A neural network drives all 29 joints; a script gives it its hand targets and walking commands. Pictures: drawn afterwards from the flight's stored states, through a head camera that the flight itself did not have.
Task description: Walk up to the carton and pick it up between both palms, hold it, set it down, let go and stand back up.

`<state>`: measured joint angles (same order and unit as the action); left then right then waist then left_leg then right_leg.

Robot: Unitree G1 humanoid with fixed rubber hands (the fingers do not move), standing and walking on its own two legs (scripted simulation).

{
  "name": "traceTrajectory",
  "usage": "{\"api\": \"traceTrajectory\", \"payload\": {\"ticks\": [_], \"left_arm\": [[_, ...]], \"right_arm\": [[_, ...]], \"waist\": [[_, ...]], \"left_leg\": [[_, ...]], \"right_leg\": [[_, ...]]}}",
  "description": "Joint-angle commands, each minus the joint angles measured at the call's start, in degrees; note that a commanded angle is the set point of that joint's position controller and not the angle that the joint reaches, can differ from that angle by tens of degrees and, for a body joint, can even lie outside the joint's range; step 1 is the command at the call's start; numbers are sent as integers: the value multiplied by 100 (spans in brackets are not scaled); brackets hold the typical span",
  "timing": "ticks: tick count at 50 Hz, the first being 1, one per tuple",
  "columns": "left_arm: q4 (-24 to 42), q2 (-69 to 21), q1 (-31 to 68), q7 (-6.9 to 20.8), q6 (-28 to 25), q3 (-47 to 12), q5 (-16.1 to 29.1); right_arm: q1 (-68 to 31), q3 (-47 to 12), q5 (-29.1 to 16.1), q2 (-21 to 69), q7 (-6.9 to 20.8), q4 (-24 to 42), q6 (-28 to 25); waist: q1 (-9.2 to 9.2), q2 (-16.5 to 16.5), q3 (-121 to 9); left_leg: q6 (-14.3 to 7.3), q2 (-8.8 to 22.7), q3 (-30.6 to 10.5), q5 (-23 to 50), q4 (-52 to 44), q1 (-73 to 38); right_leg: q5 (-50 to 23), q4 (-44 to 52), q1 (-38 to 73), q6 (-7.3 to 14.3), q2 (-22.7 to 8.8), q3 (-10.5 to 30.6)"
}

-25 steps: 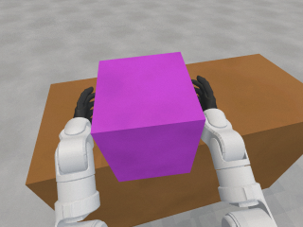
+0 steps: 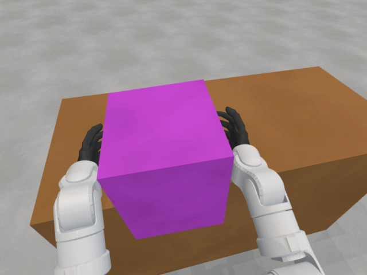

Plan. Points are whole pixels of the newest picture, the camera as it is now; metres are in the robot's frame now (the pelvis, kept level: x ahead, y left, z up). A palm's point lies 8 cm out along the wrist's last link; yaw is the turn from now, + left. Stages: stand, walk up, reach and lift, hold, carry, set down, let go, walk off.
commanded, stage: hold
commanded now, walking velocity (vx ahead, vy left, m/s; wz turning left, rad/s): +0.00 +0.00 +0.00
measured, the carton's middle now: (168, 161) +0.34 +0.01 +0.10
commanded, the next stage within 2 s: none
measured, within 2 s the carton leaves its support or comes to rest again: neither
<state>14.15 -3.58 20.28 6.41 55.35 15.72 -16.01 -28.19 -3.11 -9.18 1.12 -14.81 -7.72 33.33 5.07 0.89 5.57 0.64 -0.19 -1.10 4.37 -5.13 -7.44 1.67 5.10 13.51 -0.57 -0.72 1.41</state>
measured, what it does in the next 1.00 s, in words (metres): stands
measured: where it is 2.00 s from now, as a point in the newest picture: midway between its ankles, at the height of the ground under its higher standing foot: outside the picture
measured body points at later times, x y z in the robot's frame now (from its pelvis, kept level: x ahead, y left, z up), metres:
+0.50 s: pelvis -0.01 -0.01 +0.00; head -0.02 +0.00 +0.45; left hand +0.33 +0.15 +0.17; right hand +0.36 -0.14 +0.19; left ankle +0.03 +0.12 -0.75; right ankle -0.04 -0.12 -0.75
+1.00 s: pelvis +0.00 +0.00 +0.00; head -0.01 +0.01 +0.45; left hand +0.36 +0.15 +0.16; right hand +0.37 -0.15 +0.17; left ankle +0.03 +0.12 -0.75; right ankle -0.04 -0.12 -0.75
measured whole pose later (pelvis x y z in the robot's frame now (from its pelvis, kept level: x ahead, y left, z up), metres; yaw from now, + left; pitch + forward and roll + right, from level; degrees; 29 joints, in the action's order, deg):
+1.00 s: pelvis +0.00 +0.00 +0.00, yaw -2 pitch -5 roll +0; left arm 7.1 -5.3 28.1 5.7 52.5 17.3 -18.4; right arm -34.6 0.4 -6.6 -0.7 -11.9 -13.2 32.2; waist 4.5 2.0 2.6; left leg 0.5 0.4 0.8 4.3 -5.1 -5.6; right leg 1.8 3.8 10.4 -0.7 -0.3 3.0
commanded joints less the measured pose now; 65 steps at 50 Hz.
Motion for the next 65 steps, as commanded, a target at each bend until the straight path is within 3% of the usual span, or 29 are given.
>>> {"api": "traceTrajectory", "payload": {"ticks": [1,3,5,8,11,12,14,15,16,18,19,20,22,27,29,32,35,37,39,42,45,47,51,53,55,57,59,62,65], "left_arm": [[2335,-2490,4077,473,-703,-3665,1623],[2211,-2511,4104,271,-796,-3731,1665],[1571,-2343,3964,189,-790,-3353,1492],[70,-1866,3716,312,-714,-2184,864],[-1352,-1269,3899,622,-719,-761,160],[-1619,-1180,4087,700,-769,-462,12],[-1512,-1347,4194,724,-893,-353,-16],[-1021,-1612,4205,671,-969,-653,162],[-253,-1968,4290,579,-1024,-1130,409],[1335,-2486,4653,358,-1063,-2222,953],[1643,-2492,4726,270,-1051,-2512,1059],[1664,-2486,4554,204,-1007,-2709,1141],[1108,-2292,4128,207,-837,-2766,1153],[-321,-1607,3824,662,-608,-1909,728],[-493,-1709,4020,810,-728,-1695,697],[90,-2156,4598,798,-1093,-2020,946],[1108,-2707,5025,506,-1381,-2883,1363],[1263,-2776,4835,299,-1378,-3142,1475],[953,-2601,4378,225,-1230,-3043,1361],[189,-1996,3555,367,-835,-2343,898],[-264,-1599,3144,613,-498,-1551,455],[-152,-1641,3249,720,-403,-1365,368],[1299,-2229,3816,633,-473,-2272,857],[2131,-2565,4189,448,-606,-3060,1276],[2427,-2758,4254,237,-702,-3556,1539],[2174,-2672,4120,126,-710,-3647,1588],[1582,-2385,3828,163,-649,-3337,1437],[329,-1839,3418,454,-522,-2325,965],[-865,-1370,3362,842,-481,-1102,392]], "right_arm": [[-3805,-2277,-834,1844,593,3075,-542],[-3885,-2345,-781,1798,738,3211,-562],[-3781,-2190,-567,1684,865,2807,-483],[-3306,-1444,-61,1444,1011,1299,-331],[-3358,-483,433,1234,1155,-233,-312],[-3491,-288,528,1269,1212,-617,-349],[-3612,-275,436,1470,1279,-819,-471],[-3641,-543,237,1703,1263,-544,-540],[-3717,-1005,-109,2003,1212,-53,-606],[-4242,-2035,-843,2468,1068,1309,-746],[-4514,-2310,-1011,2500,1014,1673,-779],[-4393,-2477,-1035,2467,955,1823,-756],[-3897,-2231,-742,2045,849,1542,-620],[-2912,-931,91,1414,673,-136,-327],[-3011,-638,210,1497,664,-251,-366],[-3763,-1050,17,1998,703,576,-573],[-4599,-2065,-438,2519,752,1988,-774],[-4679,-2461,-604,2560,785,2479,-757],[-4212,-2474,-529,2328,817,2248,-608],[-2965,-1825,-218,1744,813,951,-323],[-2339,-1113,-97,1353,772,-61,-183],[-2479,-907,-136,1317,758,-134,-205],[-3367,-1565,-632,1726,757,1259,-458],[-3999,-2128,-920,1990,778,2292,-635],[-4347,-2526,-1045,2144,804,3044,-711],[-4224,-2557,-888,2030,825,3085,-655],[-3705,-2285,-586,1808,823,2549,-509],[-2872,-1575,-117,1560,772,1157,-273],[-2649,-762,247,1338,714,-44,-142]], "waist": [[215,-626,-4080],[191,-355,-4329],[80,114,-3925],[-146,605,-2468],[-429,722,-1364],[-481,625,-1126],[-554,51,-1060],[-547,-361,-1496],[-533,-647,-2358],[-440,-757,-4513],[-420,-692,-4994],[-377,-634,-5007],[-170,-430,-4159],[185,-190,-1198],[193,-166,-949],[48,-215,-2197],[-72,-200,-4429],[-146,-40,-5083],[-149,87,-4700],[-83,66,-2830],[-107,-287,-1249],[-160,-546,-1034],[-99,-816,-2665],[-33,-761,-4015],[-10,-613,-4851],[41,-285,-4782],[104,48,-4074],[112,363,-2211],[-80,370,-757]], "left_leg": [[222,137,107,3235,648,-2157],[125,184,80,2697,615,-2163],[-51,187,158,1448,461,-1773],[-363,105,378,-835,44,-686],[-475,-90,602,-1553,82,-360],[-468,-139,634,-1525,145,-357],[-398,-90,601,-896,19,-301],[-331,-30,532,-137,-11,-358],[-227,-14,470,1149,118,-670],[-100,-88,319,3176,516,-1694],[-62,-93,239,3296,573,-1941],[-5,-89,186,3287,592,-1910],[38,-76,220,2757,575,-1546],[-163,-26,447,-357,60,-611],[-186,-20,451,-759,-15,-375],[-221,-5,381,-12,52,-549],[-204,23,228,1644,277,-1198],[-206,51,130,2220,409,-1441],[-194,45,138,1991,427,-1364],[-155,47,254,976,217,-938],[-102,17,414,316,-12,-641],[-30,9,433,456,-42,-700],[167,-8,340,2391,363,-1580],[191,27,234,3525,616,-2154],[143,81,138,4019,786,-2536],[78,109,125,3538,779,-2471],[-34,78,200,2319,586,-2002],[-273,25,370,193,63,-827],[-403,-84,525,-926,-259,28]], "right_leg": [[-1731,-426,-683,-130,388,-326],[-1319,-474,-949,-145,380,-362],[-682,-460,-1178,-212,347,-404],[567,-391,-1304,-390,250,-361],[1829,-166,-1628,-459,156,-227],[2050,-90,-1767,-433,105,-120],[1085,-188,-1437,-365,153,-128],[49,-319,-950,-302,197,-113],[-1259,-510,-428,-237,252,-80],[-3364,-903,218,-198,273,38],[-3647,-1018,228,-211,259,40],[-3735,-1045,230,-215,262,25],[-3110,-910,0,-269,277,-87],[-229,-228,-1047,-409,219,-239],[200,-187,-1079,-344,213,-242],[-440,-392,-739,-265,209,-245],[-1921,-779,-265,-231,245,-230],[-2448,-934,-130,-248,272,-212],[-2236,-886,-285,-296,289,-238],[-1280,-523,-697,-352,306,-248],[-636,-189,-784,-355,290,-222],[-659,-128,-655,-289,316,-218],[-1875,-326,-297,-156,362,-161],[-2532,-537,-247,-157,368,-170],[-2711,-659,-336,-180,361,-186],[-2370,-643,-575,-228,363,-263],[-1832,-549,-697,-286,326,-296],[-891,-364,-642,-478,218,-257],[-69,-214,-385,-560,144,-182]]}}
